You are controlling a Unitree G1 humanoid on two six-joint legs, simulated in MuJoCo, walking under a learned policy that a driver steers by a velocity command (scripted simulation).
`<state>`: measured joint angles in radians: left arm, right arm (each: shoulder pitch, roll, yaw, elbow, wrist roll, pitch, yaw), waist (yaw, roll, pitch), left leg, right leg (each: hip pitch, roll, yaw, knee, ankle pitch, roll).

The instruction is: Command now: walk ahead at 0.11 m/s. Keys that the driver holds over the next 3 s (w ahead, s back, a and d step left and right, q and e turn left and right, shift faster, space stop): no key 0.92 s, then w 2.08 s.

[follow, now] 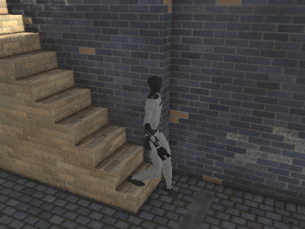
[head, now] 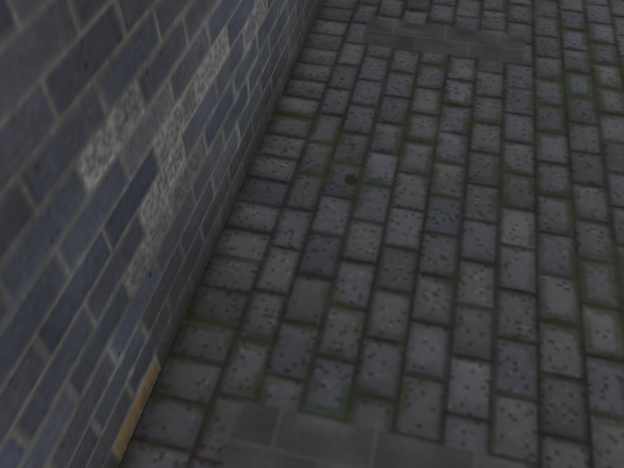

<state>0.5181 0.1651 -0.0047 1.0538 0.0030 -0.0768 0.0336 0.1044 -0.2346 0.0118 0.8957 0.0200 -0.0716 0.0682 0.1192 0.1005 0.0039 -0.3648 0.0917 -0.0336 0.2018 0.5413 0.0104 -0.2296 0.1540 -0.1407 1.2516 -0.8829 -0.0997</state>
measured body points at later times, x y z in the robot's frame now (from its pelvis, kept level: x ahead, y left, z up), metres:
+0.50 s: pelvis +0.14 -0.05 -0.07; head +0.15 -0.07 +0.38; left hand +0.25 +0.19 -0.19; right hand +0.16 -0.27 -0.24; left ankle +0.11 +0.10 -0.80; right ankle +0.19 -0.18 -0.80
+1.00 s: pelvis +0.18 -0.07 -0.08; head +0.18 -0.07 +0.37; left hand +0.29 +0.17 -0.21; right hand +0.16 -0.29 -0.24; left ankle +0.11 +0.10 -0.80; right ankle +0.19 -0.18 -0.80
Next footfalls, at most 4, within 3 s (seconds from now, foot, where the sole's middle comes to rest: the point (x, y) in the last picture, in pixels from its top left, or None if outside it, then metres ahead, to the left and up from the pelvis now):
0.02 left None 0.15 0.10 -0.84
0.32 right None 0.23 -0.18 -0.84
1.68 left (326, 442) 0.56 0.07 -0.84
2.24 right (440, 357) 0.81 -0.19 -0.84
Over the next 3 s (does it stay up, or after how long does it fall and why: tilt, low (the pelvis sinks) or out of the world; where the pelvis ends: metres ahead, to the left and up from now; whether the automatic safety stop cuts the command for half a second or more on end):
stays up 1.04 -0.06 -0.05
